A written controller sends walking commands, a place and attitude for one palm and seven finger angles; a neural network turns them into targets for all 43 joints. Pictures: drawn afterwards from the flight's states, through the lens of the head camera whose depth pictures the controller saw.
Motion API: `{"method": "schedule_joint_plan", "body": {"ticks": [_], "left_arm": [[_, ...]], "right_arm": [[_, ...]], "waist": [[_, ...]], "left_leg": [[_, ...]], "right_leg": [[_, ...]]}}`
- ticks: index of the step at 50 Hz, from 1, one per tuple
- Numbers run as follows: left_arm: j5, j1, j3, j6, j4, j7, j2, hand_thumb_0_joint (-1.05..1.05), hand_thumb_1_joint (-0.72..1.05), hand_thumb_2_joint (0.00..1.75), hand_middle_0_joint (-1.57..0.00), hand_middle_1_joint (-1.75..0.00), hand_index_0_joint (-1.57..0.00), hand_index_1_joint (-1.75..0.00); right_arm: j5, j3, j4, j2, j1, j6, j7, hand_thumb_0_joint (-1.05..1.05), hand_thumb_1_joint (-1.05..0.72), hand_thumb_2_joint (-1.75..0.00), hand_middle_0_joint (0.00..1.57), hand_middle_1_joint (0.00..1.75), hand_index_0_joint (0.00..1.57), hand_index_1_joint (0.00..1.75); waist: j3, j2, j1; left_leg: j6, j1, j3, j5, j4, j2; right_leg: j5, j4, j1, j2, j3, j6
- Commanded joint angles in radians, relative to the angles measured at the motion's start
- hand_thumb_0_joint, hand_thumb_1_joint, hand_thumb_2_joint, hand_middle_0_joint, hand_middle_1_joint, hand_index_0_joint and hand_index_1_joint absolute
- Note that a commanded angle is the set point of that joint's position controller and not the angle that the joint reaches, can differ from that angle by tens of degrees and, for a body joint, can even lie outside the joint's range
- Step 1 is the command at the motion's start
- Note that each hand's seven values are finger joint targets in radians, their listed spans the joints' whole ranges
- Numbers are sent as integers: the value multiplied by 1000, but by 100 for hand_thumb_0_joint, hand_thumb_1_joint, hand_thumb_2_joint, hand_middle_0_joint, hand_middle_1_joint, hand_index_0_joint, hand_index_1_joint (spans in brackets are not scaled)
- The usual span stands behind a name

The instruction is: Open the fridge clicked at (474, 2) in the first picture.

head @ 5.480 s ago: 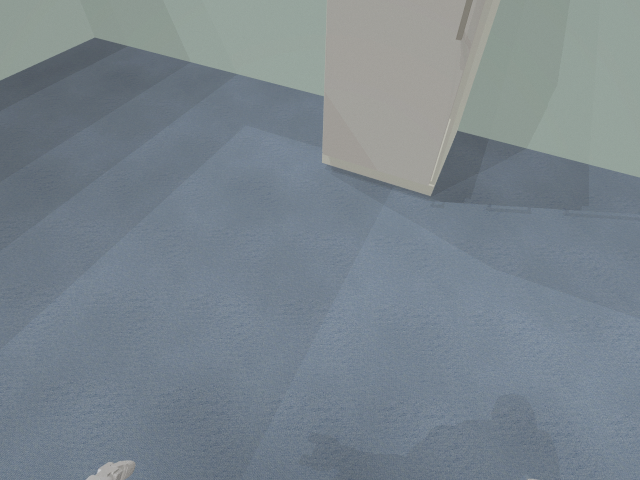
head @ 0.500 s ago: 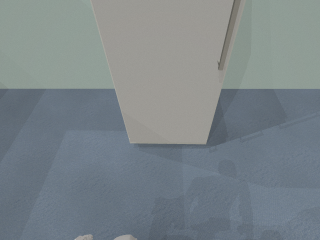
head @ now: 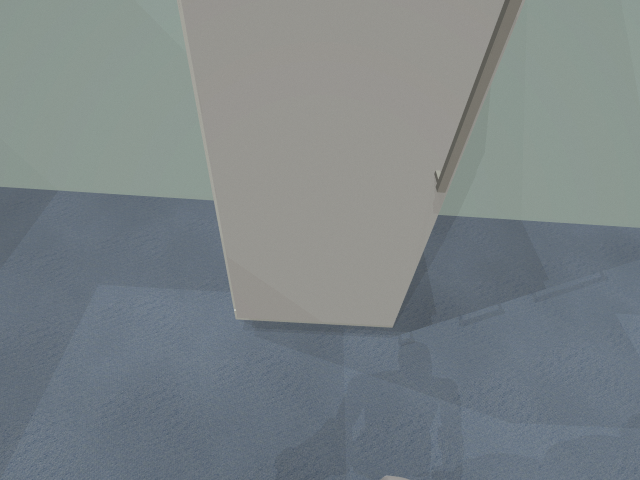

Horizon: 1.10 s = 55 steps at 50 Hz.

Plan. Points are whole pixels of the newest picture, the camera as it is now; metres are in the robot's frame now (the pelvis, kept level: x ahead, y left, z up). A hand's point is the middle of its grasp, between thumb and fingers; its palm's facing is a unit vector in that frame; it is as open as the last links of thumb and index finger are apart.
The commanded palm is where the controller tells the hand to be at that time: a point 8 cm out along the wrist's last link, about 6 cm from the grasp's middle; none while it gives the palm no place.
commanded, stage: take the last steps up to it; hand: right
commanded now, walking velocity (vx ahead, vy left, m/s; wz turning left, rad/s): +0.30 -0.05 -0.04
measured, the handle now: (473, 92) +0.71 -0.22 +0.17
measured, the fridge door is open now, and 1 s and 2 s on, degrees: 0 0 0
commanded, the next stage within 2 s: come to a stop and stand still in 0.50 s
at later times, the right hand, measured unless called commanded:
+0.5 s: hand (496, 460) +0.21 -0.27 -0.17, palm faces +0.04 +0.98 -0.19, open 7.4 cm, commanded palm none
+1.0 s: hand (475, 403) +0.30 -0.26 -0.18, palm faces +0.04 +0.97 -0.22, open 7.3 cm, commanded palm none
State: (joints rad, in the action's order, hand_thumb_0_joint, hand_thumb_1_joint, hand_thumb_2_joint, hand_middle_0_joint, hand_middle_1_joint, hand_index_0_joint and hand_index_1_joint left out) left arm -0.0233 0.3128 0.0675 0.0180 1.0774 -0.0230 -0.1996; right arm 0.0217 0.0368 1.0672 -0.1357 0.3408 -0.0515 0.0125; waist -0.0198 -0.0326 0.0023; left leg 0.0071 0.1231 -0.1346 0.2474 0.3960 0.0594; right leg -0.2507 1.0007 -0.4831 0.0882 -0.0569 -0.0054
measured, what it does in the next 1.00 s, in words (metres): walks ahead: right foot, then left foot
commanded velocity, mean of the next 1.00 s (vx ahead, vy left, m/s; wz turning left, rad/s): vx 0.05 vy -0.03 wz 0.01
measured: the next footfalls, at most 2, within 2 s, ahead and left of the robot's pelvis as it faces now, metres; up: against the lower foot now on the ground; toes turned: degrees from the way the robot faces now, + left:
right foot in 0.20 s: +0.18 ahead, -0.17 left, +0.00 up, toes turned -10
left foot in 0.68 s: +0.32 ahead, +0.05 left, +0.00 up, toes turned +9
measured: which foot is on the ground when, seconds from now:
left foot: down 0.00-0.22, up 0.24-0.66, down 0.68-1.00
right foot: up 0.00-0.18, down 0.20-0.68, up 0.70-1.00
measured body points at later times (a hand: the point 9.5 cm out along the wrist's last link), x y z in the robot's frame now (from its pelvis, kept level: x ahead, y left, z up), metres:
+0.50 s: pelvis +0.16 -0.08 +0.00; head +0.18 -0.09 +0.45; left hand +0.17 +0.14 -0.16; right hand +0.21 -0.32 -0.16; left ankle +0.20 +0.04 -0.69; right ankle +0.14 -0.16 -0.75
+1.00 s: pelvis +0.21 -0.08 -0.01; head +0.25 -0.07 +0.43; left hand +0.25 +0.16 -0.17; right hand +0.30 -0.31 -0.16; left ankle +0.28 +0.05 -0.75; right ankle +0.19 -0.20 -0.72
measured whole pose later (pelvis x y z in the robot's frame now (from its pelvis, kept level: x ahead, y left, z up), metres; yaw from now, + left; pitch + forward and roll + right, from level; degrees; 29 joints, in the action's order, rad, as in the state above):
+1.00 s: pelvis +0.21 -0.08 -0.01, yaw +0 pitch -1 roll +0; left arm 0.00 0.18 0.07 0.04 1.04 0.02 -0.18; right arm 0.03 0.05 1.00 -0.15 0.11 0.02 0.04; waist -0.10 -0.01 -0.01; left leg 0.02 0.35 -0.12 0.15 0.52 0.07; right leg -0.45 0.82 -0.34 0.04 -0.04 -0.04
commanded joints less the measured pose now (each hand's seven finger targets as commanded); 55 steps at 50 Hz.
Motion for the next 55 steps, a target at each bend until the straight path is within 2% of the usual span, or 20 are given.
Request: {"method": "schedule_joint_plan", "body": {"ticks": [1, 6, 9, 11, 12, 15, 18, 26, 31, 32, 33, 34, 35, 36, 45, 51, 52, 53, 54, 55], "left_arm": [[1, -81, -4, -30, -85, -13, -5, 0, 90, 90, -20, -30, -20, -30], [6, -139, -8, -54, -115, -17, -1, 0, 90, 90, -20, -30, -20, -30], [0, 46, 3, -72, -49, -1, -56, 0, 90, 90, -20, -30, -20, -30], [-7, 247, 46, -75, -6, 25, -232, 0, 90, 90, -20, -30, -20, -30], [-7, 239, 37, -64, -9, 33, -219, 0, 90, 90, -20, -30, -20, -30], [-1, 52, -4, -81, -45, 43, -82, 0, 90, 90, -20, -30, -20, -30], [3, 29, -10, -100, -45, 51, -47, 0, 90, 90, -20, -30, -20, -30], [-4, 62, -7, -86, -15, 50, -64, 0, 90, 90, -20, -30, -20, -30], [-3, 55, -12, -66, 8, 50, -58, 0, 90, 90, -20, -30, -20, -30], [5, 56, -19, -68, 10, 50, -41, 0, 90, 90, -20, -30, -20, -30], [15, 75, -26, -71, 4, 48, -3, 0, 90, 90, -20, -30, -20, -30], [24, 96, -28, -59, -1, 50, 8, 0, 90, 90, -20, -30, -20, -30], [28, 95, -24, -45, 3, 58, 3, 0, 90, 90, -20, -30, -20, -30], [28, 88, -20, -29, 7, 59, 16, 0, 90, 90, -20, -30, -20, -30], [15, 17, 0, 33, -32, 46, 9, 0, 90, 90, -20, -30, -20, -30], [15, 61, -3, 5, -48, 39, -1, 0, 90, 90, -20, -30, -20, -30], [14, 88, -3, -4, -47, 39, -33, 0, 90, 90, -20, -30, -20, -30], [3, 58, 8, -12, -68, 41, -99, 0, 90, 90, -20, -30, -20, -30], [-5, -15, 13, -9, -107, 46, -149, 0, 90, 90, -20, -30, -20, -30], [-8, -95, 3, -10, -126, 51, -140, 0, 90, 90, -20, -30, -20, -30]], "right_arm": [[5, 27, -17, -158, 73, -26, 3, 0, -90, -90, 20, 30, 20, 30], [11, 38, 10, -184, 89, -19, 5, 0, -90, -90, 20, 30, 20, 30], [3, 38, 15, -160, 64, -4, 4, 0, -90, -90, 20, 30, 20, 30], [-7, 17, -32, -66, 66, 3, -5, 0, -90, -90, 20, 30, 20, 30], [-1, 24, -56, -84, 7, 4, -1, 0, -90, -90, 20, 30, 20, 30], [5, 30, -23, -78, -30, 9, -15, 0, -90, -90, 20, 30, 20, 30], [5, 27, -2, -51, 22, 27, -14, 0, -90, -90, 20, 30, 20, 30], [3, 16, -75, -59, -149, 40, -14, 0, -90, -90, 20, 30, 20, 30], [5, 15, -63, -70, -102, 26, -8, 0, -90, -90, 20, 30, 20, 30], [6, 19, -41, -96, -32, 14, -2, 0, -90, -90, 20, 30, 20, 30], [7, 28, -16, -159, 36, 2, 11, 0, -90, -90, 20, 30, 20, 30], [-5, 28, -5, -208, 58, -1, 16, 0, -90, -90, 20, 30, 20, 30], [-8, 20, -18, -217, 19, 6, 18, 0, -90, -90, 20, 30, 20, 30], [-5, 27, -26, -203, -28, 9, 27, 0, -90, -90, 20, 30, 20, 30], [10, 51, -102, -203, -171, 63, 39, 0, -90, -90, 20, 30, 20, 30], [7, 56, -112, -203, -186, 75, 30, 0, -90, -90, 20, 30, 20, 30], [-1, 48, -121, -181, -185, 81, 27, 0, -90, -90, 20, 30, 20, 30], [-10, 38, -132, -129, -169, 89, 20, 0, -90, -90, 20, 30, 20, 30], [-10, 34, -143, -102, -188, 95, 20, 0, -90, -90, 20, 30, 20, 30], [-4, 36, -132, -123, -192, 103, 20, 0, -90, -90, 20, 30, 20, 30]], "waist": [[-109, 175, -30], [-87, 195, -42], [-14, 62, 48], [96, -347, 105], [51, -225, 107], [-45, -86, 36], [-2, -64, -7], [-65, -55, 13], [-46, -10, -21], [2, 47, -55], [93, 175, -65], [135, 248, -47], [121, 168, -34], [97, 197, -26], [48, 169, -16], [89, 203, 16], [95, 121, 30], [47, -119, 18], [-29, -244, 12], [-58, -188, -2]], "left_leg": [[101, 41, 151, 15, -261, 224], [104, 19, 129, -47, -170, 245], [56, 137, 46, -63, 79, 162], [-14, 443, -30, 355, 616, -28], [11, 499, 63, 344, 741, 4], [8, 465, 111, 126, 805, 81], [-18, 405, 100, 58, 737, 78], [-22, 363, 60, 31, 366, 53], [-6, 134, 13, -81, 129, -8], [-7, 0, 54, -254, 44, 21], [40, -173, 234, -629, 68, 174], [155, -194, 344, -943, 30, 335], [215, -130, 310, -1025, 20, 364], [221, -82, 288, -1050, 20, 339], [188, 136, 228, -455, -69, 277], [97, 185, 203, -100, -7, 196], [55, 236, 171, -2, 68, 149], [-4, 320, 92, 133, 190, 45], [-33, 309, 67, 244, 322, -19], [-26, 249, 142, 235, 429, -8]], "right_leg": [[49, -151, -65, 22, -27, -23], [-2, -360, 58, 1, -59, -5], [45, -528, 395, -34, -80, 5], [-11, -728, 624, 310, 407, 128], [-50, -773, 570, 350, 430, 170], [96, -792, 363, 252, 227, 141], [326, -788, 361, 209, 88, 142], [420, -762, 390, 212, 42, 178], [395, -598, 339, 164, 9, 121], [375, -488, 305, 110, -30, 75], [180, -357, 176, 35, -71, 19], [-243, -246, 153, -40, -76, -21], [-369, -187, 175, -34, -14, -22], [-361, -138, 172, -28, -5, -23], [-230, -63, 153, -52, 29, -39], [-26, -492, 338, -66, -10, -29], [6, -594, 392, -32, 33, -19], [-6, -722, 339, 128, 245, 36], [-7, -831, 169, 257, 375, 110], [-58, -860, 67, 254, 356, 150]]}}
